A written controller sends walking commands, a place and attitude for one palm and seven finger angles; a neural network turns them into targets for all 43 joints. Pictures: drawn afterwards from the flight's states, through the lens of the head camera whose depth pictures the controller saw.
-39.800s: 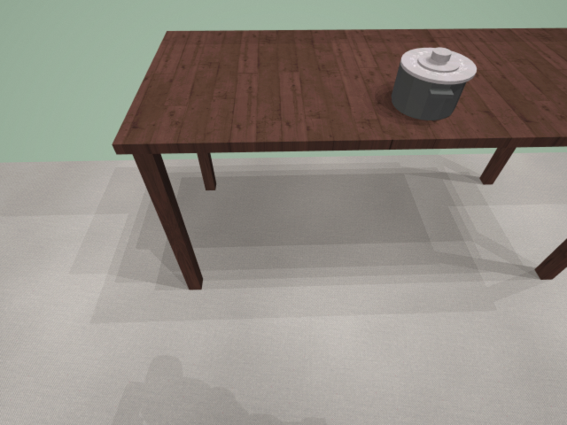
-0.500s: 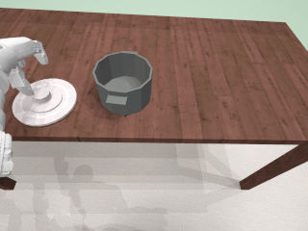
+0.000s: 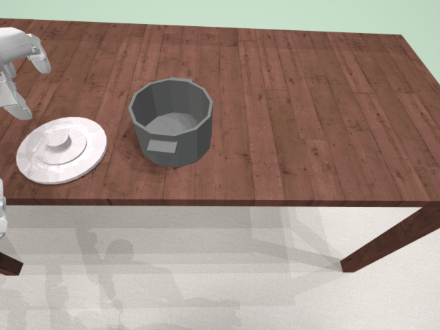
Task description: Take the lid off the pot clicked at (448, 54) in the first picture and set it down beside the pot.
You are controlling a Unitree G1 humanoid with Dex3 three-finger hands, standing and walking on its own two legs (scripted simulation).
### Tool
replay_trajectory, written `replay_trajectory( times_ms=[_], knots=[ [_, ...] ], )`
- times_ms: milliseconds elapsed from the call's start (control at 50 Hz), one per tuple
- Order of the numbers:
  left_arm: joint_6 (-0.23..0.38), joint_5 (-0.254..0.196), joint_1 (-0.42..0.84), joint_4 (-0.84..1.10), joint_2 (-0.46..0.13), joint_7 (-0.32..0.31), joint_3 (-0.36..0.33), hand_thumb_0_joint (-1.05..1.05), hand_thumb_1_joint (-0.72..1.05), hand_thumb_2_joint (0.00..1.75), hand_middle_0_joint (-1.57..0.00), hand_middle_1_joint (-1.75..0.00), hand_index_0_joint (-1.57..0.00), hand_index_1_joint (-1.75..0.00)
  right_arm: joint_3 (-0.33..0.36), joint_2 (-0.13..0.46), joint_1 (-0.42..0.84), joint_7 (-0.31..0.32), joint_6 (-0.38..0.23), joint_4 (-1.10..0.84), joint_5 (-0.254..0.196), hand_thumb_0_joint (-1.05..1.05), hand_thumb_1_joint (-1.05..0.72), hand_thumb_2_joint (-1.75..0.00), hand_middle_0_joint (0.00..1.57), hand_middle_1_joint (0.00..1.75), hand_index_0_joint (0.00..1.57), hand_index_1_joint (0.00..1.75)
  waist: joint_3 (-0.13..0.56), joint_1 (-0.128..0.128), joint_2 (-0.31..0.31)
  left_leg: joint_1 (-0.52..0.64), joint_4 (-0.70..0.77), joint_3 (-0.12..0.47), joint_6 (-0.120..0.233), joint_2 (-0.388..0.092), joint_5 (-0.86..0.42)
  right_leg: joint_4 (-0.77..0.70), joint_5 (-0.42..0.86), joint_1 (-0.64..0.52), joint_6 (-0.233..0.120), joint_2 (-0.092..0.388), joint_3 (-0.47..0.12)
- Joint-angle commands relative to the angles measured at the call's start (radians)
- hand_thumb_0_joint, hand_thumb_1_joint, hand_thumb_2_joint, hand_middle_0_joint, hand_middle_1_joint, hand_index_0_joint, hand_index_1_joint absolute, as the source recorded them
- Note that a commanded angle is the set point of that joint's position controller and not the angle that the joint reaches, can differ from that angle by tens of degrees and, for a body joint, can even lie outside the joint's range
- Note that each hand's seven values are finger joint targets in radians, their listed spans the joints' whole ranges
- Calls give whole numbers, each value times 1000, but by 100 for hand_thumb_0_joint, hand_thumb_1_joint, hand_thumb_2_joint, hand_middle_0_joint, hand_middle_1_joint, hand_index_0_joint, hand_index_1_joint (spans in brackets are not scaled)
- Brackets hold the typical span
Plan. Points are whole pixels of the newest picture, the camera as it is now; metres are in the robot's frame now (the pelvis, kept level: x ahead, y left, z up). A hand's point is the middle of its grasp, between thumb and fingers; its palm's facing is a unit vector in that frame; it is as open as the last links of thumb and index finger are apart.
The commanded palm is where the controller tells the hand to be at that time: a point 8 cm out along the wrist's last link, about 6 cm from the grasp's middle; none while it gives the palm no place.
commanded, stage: raise the empty hand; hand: left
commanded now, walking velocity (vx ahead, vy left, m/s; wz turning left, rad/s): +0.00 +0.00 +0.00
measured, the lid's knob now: (58, 140) +0.50 +0.31 +0.02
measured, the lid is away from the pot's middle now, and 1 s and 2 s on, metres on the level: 0.24 0.24 0.24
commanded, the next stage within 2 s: draw the hand back to the body in 0.12 s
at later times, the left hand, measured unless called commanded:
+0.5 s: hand (13, 91) +0.47 +0.30 +0.17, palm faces -0.36 -0.08 -0.93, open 11.0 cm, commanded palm +0.45 +0.30 +0.24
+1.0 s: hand (31, 90) +0.43 +0.24 +0.21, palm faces +0.33 -0.91 -0.26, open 10.8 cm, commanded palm +0.37 +0.29 +0.23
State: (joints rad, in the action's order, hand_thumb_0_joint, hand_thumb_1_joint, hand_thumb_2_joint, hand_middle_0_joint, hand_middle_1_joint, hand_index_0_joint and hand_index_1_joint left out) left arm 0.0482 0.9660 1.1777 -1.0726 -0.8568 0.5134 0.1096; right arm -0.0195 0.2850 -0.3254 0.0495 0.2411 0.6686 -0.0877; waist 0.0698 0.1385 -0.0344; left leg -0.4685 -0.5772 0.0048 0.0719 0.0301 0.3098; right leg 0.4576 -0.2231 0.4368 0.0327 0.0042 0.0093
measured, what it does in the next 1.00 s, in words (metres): stands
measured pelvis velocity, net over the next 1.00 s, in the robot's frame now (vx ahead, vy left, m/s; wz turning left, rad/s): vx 0.01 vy -0.01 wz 0.00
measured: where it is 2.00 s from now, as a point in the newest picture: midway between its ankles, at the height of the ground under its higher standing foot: outside the picture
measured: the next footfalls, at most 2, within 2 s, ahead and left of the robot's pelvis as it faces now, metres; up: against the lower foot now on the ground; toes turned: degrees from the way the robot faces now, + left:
none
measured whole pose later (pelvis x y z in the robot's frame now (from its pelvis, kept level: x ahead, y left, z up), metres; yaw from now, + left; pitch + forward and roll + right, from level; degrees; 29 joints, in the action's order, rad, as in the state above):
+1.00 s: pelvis +0.01 -0.01 +0.01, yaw +0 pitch +1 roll -1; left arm 0.03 -0.02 0.58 -0.48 -0.50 -0.02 -0.27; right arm -0.07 0.24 -0.23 0.05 0.02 0.61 -0.05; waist 0.00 0.02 -0.01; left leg -0.17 -0.44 0.00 0.05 0.03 0.29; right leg 0.37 -0.23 0.17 0.01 0.00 0.00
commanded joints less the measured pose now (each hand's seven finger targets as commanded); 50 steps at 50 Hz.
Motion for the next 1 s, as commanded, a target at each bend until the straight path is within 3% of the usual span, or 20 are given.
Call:
replay_trajectory(
  times_ms=[0, 40, 100, 160, 220, 240, 280, 420, 480, 560, 600, 680, 700, 720, 740, 780, 800, 880, 940, 980],
  knots=[
    [-5, 4, 498, 147, -264, -34, -62, 0, 5, 52, -31, -94, -31, -94, 51, 168, -73, 13, -28, -68, 5, 0, -90, -90, 20, 30, 20, 30, 377, 5, -95, 312, 25, 33, 6, -3, -543, -23, 246, -71, -59, -79, 49],
    [-22, -6, 498, 88, -213, -23, -13, 0, 5, 52, -31, -94, -31, -94, 48, 174, -72, 14, -28, -57, -1, 0, -90, -90, 20, 30, 20, 30, 316, 14, -45, 247, 44, 14, 10, 0, -412, -30, 210, -67, -58, -74, 54],
    [-11, 13, 574, 220, -260, -31, -48, 0, 5, 52, -31, -94, -31, -94, 55, 172, -68, 11, -28, -72, 8, 0, -90, -90, 20, 30, 20, 30, 425, 1, -137, 346, 34, 36, 3, -5, -553, -20, 248, -79, -64, -77, 47],
    [-18, 11, 517, 97, -253, -27, -45, 0, 5, 52, -31, -94, -31, -94, 49, 174, -80, 19, -34, -55, 5, 0, -90, -90, 20, 30, 20, 30, 363, 13, -55, 279, 34, 19, 10, -2, -467, -26, 224, -75, -56, -76, 50],
    [-15, 11, 516, 113, -269, -27, -51, 0, 5, 52, -31, -94, -31, -94, 47, 173, -72, 19, -30, -64, 4, 0, -90, -90, 20, 30, 20, 30, 368, 6, -60, 256, 39, 11, 13, 1, -472, -20, 255, -106, -58, -71, 46],
    [-13, 10, 558, 197, -280, -30, -58, 0, 5, 52, -31, -94, -31, -94, 50, 172, -62, 14, -26, -74, 4, 0, -90, -90, 20, 30, 20, 30, 408, -1, -118, 296, 44, 22, 6, -3, -513, -22, 259, -109, -61, -69, 43],
    [-1, 8, 485, 220, -288, -37, -89, 0, 5, 52, -31, -94, -31, -94, 55, 165, -58, 11, -29, -92, 6, 0, -90, -90, 20, 30, 20, 30, 436, -14, -140, 360, 27, 42, -2, -6, -661, -17, 286, -96, -66, -77, 48],
    [-17, -21, 332, 277, -286, -31, -129, 0, 5, 52, -31, -94, -31, -94, 58, 163, -7, -13, -10, -129, 5, 0, -90, -90, 20, 30, 20, 30, 391, -29, -75, 325, 38, 40, 7, -6, -618, -25, 266, -109, -60, -72, 45],
    [-10, -37, 322, 475, -324, -38, -170, 0, 5, 52, -31, -94, -31, -94, 64, 162, 31, -19, -14, -164, 7, 0, -90, -90, 20, 30, 20, 30, 480, -48, -156, 416, 32, 62, 4, -6, -764, -20, 315, -131, -65, -69, 39],
    [-27, -68, 162, 405, -304, -25, -189, 0, 5, 52, -31, -94, -31, -94, 53, 158, 57, -27, -14, -167, 1, 0, -90, -90, 20, 30, 20, 30, 381, -52, -51, 323, 49, 46, 8, -7, -614, -30, 267, -147, -55, -60, 46],
    [-20, -70, 195, 590, -325, -30, -205, 0, 5, 52, -31, -94, -31, -94, 58, 155, 84, -34, -16, -196, 4, 0, -90, -90, 20, 30, 20, 30, 450, -65, -124, 395, 51, 67, 5, -9, -696, -26, 280, -161, -61, -58, 41],
    [-32, -96, 55, 580, -296, -28, -224, 0, 5, 52, -31, -94, -31, -94, 54, 152, 102, -37, -25, -198, 5, 0, -90, -90, 20, 30, 20, 30, 405, -69, -115, 422, 43, 82, -1, -8, -768, -38, 278, -129, -61, -63, 48],
    [10, -676, 140, 608, 2, -202, -341, 0, 5, 52, -31, -94, -31, -94, 50, 76, -65, -24, -91, -231, -5, 0, -90, -90, 20, 30, 20, 30, 318, -39, -105, 583, 73, 90, -66, -82, -635, -44, 185, -69, -91, -45, 75],
    [10, -731, -6, 540, 65, -284, -263, 0, 5, 52, -31, -94, -31, -94, 30, 105, -1, -10, -112, -227, -4, 0, -90, -90, 20, 30, 20, 30, 253, -49, -82, 595, 113, 141, -66, -113, -511, -63, 79, -37, -88, -41, 56],
    [13, -829, -52, 538, 95, -347, -294, 0, 5, 52, -31, -94, -31, -94, 30, 116, 26, 6, -132, -229, 1, 0, -90, -90, 20, 30, 20, 30, 227, -57, 11, 536, 138, 123, -43, -109, -391, -81, 72, -76, -83, -34, 42],
    [37, -919, 21, 652, 40, -441, -367, 0, 5, 52, -31, -94, -31, -94, 17, 136, 66, 24, -166, -205, 8, 0, -90, -90, 20, 30, 20, 30, 239, -71, 24, 483, 161, 89, -31, -85, -314, -88, 121, -166, -85, -23, 28],
    [44, -945, 82, 727, 39, -472, -377, 0, 5, 52, -31, -94, -31, -94, 16, 136, 81, 28, -186, -199, 12, 0, -90, -90, 20, 30, 20, 30, 253, -73, -24, 487, 170, 75, -34, -75, -336, -91, 150, -193, -86, -25, 24],
    [52, -974, -27, 811, -14, -558, -499, 0, 13, 56, -30, -87, -30, -87, 12, 128, 91, 28, -249, -155, 36, 0, -90, -90, 20, 30, 20, 30, 264, -110, -153, 511, 161, 57, -62, -66, -516, -87, 249, -281, -92, -23, 27],
    [37, -1007, -250, 814, 86, -573, -489, 0, 20, 59, -29, -83, -29, -83, 17, 114, 112, 15, -274, -150, 44, 0, -90, -90, 20, 30, 20, 30, 221, -128, -91, 478, 163, 38, -62, -68, -601, -79, 322, -331, -84, -26, 37],
    [40, -1021, -257, 882, 114, -576, -473, 0, 24, 61, -28, -79, -28, -79, 23, 114, 130, 10, -286, -148, 40, 0, -90, -90, 20, 30, 20, 30, 195, -119, -70, 464, 168, 28, -55, -68, -588, -82, 338, -348, -81, -22, 36]
  ],
)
